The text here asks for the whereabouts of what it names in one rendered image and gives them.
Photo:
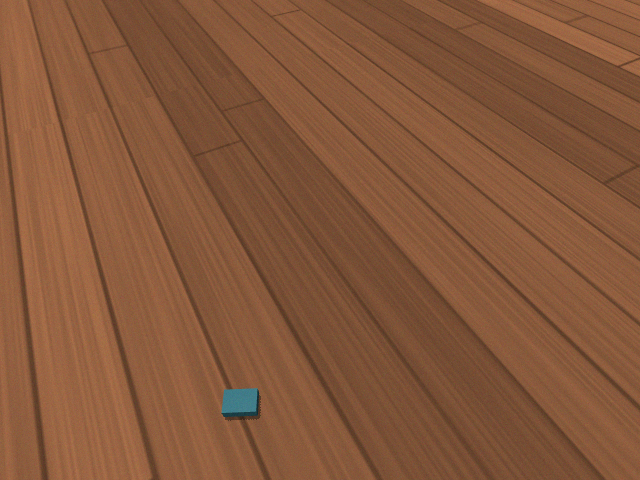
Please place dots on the small box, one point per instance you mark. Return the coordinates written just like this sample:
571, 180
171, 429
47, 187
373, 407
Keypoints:
240, 402

